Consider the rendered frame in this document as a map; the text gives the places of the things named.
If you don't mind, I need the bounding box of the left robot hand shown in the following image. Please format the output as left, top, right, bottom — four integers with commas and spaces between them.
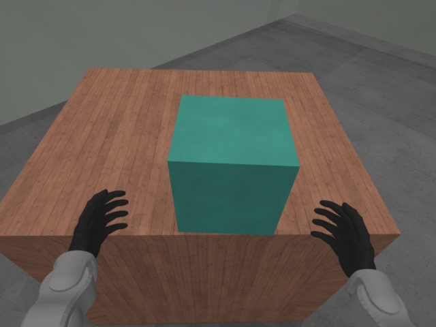
68, 189, 128, 259

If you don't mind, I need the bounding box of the right robot hand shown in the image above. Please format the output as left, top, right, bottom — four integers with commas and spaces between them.
311, 200, 377, 278

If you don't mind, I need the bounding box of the robot left forearm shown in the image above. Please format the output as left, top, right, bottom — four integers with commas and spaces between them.
20, 250, 98, 327

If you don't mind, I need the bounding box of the robot right forearm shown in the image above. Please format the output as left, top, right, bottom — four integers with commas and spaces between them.
345, 269, 415, 327

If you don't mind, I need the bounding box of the carton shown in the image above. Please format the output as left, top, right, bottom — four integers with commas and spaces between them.
168, 95, 300, 236

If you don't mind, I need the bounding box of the pedestal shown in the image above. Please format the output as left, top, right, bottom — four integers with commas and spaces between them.
0, 68, 401, 326

